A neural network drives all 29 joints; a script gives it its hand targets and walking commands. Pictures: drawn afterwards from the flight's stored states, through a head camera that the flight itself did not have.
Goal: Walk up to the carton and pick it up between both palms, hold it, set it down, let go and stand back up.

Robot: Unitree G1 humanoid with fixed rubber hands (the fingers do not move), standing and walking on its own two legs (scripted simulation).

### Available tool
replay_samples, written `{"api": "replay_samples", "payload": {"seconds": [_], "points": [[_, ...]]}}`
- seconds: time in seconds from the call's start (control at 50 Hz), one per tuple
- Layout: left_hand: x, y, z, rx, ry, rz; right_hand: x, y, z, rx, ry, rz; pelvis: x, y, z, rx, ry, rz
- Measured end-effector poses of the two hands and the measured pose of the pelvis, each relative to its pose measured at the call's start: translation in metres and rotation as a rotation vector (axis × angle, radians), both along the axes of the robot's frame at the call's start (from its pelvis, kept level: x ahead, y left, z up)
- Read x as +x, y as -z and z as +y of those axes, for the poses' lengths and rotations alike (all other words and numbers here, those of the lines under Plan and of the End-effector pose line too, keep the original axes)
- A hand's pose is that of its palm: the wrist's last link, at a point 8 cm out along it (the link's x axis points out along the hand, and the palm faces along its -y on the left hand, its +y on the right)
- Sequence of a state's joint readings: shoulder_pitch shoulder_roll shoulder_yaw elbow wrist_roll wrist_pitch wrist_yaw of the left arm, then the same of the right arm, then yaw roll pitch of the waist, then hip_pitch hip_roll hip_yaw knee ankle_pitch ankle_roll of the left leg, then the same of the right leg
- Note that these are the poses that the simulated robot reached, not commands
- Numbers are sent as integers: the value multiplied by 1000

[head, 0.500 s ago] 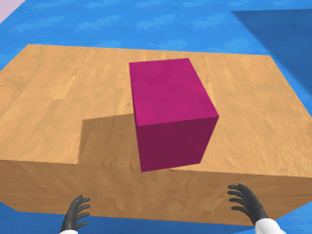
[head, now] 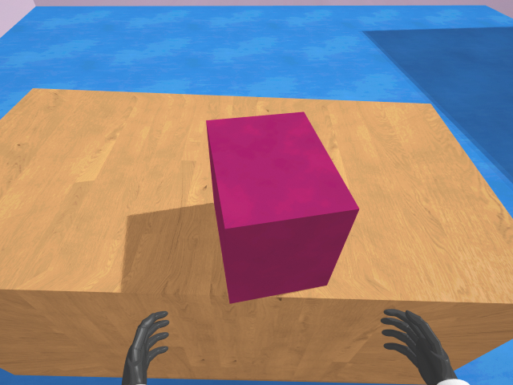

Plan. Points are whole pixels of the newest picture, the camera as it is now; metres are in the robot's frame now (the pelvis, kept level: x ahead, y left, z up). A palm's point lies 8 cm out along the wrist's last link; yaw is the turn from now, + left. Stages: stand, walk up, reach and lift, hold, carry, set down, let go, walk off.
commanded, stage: reach and lift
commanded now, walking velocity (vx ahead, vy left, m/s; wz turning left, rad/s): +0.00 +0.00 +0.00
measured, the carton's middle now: (267, 204) +0.43 +0.01 +0.01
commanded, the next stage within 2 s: none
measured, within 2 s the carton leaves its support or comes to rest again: neither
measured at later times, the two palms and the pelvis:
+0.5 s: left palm (151, 343) +0.17 +0.18 -0.01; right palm (442, 347) +0.18 -0.24 +0.00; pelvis -0.01 -0.01 +0.00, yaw -1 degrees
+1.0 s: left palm (151, 284) +0.24 +0.19 +0.05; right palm (428, 282) +0.25 -0.23 +0.05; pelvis -0.02 +0.00 +0.00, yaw -3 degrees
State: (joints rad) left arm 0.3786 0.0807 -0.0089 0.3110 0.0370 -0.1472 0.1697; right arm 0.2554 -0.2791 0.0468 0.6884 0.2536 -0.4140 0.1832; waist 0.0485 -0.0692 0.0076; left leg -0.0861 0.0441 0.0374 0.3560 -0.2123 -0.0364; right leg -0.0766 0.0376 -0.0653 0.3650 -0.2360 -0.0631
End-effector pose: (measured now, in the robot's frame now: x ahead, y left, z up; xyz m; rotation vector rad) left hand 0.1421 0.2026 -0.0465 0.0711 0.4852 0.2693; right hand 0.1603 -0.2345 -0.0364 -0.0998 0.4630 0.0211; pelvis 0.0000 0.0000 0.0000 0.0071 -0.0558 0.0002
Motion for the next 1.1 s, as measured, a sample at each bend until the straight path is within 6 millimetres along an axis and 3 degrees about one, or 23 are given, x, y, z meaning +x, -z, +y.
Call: {"api": "replay_samples", "payload": {"seconds": [0.28, 0.44, 0.64, 0.86, 1.1], "points": [[15, -28, -21, 0, 5, -174, 3, -16, -6, 66, 17, -132, 1, 1, -6, 5, 10, -2], [22, -32, -21, -9, -24, -165, 8, -23, -6, 78, 6, -138, -7, 1, -10, 13, 7, -2], [54, -60, -19, -10, -11, -193, 43, -51, 0, 87, 3, -174, -19, -1, -7, 12, 28, 5], [72, -76, -15, -27, -28, -177, 66, -69, 11, 85, -15, -173, -22, -3, 0, 6, 41, 18], [105, -109, -15, -34, -11, -184, 110, -94, 7, 93, -13, -209, -18, -4, 3, 1, 59, 27]]}}
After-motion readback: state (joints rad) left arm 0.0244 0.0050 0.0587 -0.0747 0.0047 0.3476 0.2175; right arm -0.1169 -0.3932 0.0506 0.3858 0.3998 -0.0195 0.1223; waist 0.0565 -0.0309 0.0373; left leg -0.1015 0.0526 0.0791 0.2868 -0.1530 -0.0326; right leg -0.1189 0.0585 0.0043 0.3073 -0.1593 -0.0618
